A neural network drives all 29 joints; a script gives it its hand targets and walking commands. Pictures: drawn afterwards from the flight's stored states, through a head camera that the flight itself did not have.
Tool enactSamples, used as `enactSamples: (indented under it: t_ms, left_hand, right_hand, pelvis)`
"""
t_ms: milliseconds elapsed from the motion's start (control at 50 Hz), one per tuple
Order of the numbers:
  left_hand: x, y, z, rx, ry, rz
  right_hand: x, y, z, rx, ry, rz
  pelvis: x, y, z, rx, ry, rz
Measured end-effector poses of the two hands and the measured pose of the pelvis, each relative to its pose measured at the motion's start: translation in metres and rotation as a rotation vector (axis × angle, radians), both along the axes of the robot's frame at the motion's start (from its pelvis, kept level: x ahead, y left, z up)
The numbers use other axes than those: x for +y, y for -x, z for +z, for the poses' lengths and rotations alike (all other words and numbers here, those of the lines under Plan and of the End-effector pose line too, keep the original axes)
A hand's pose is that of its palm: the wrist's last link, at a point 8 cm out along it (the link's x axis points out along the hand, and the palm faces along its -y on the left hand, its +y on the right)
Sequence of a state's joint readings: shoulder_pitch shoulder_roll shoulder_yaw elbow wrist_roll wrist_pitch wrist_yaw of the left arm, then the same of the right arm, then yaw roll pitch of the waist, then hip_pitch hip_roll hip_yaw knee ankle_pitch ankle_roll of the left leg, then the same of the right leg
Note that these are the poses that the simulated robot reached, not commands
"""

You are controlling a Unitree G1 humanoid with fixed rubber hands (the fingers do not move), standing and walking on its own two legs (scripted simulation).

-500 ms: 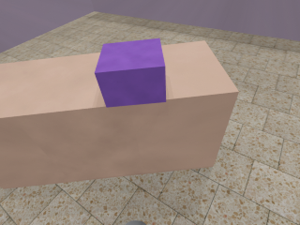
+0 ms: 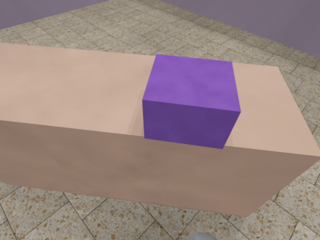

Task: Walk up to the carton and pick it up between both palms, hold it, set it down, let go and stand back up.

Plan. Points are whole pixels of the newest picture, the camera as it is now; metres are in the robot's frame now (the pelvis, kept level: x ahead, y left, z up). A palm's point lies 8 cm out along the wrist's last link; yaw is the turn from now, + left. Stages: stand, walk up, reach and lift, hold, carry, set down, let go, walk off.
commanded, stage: walk up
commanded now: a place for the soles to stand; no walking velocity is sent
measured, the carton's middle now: (188, 99) +0.55 -0.08 +0.02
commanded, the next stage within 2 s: none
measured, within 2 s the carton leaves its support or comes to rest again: neither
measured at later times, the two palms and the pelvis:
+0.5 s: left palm (87, 236) +0.17 +0.21 -0.11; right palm out of the picture +0.13 -0.27 -0.13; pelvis +0.07 -0.03 +0.00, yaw -1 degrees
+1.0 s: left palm out of the picture +0.12 +0.23 -0.12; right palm out of the picture +0.09 -0.28 -0.13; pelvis +0.07 -0.02 +0.01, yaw -5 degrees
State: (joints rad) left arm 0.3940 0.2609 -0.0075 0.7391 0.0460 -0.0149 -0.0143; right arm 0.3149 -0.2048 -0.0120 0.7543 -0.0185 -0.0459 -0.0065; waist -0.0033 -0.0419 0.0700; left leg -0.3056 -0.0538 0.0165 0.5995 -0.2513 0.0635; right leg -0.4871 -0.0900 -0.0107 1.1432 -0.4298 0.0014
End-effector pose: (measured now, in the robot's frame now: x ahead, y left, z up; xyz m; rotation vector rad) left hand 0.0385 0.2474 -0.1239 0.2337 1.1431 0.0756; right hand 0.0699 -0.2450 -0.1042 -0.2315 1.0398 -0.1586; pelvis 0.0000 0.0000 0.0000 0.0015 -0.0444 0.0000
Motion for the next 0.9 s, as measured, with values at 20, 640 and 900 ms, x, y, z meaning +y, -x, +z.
enactSamples:
  t_ms: [20,640,900]
  left_hand:
    - [-0.002,-0.016,0.004,-0.024,0.0,-0.009]
    - [-0.029,-0.109,0.01,-0.031,-0.026,0.01]
    - [-0.021,-0.079,0.006,0.08,-0.044,-0.001]
  right_hand:
    - [-0.003,0.004,0.001,0.014,0.001,-0.014]
    - [-0.029,-0.061,-0.018,0.105,-0.036,-0.012]
    - [-0.03,-0.032,-0.023,0.19,-0.034,-0.045]
  pelvis:
    - [-0.001,-0.006,0.002,0.0,-0.001,-0.001]
    - [-0.026,-0.067,0.006,0.013,-0.012,-0.031]
    - [-0.023,-0.066,0.007,0.013,-0.019,-0.067]
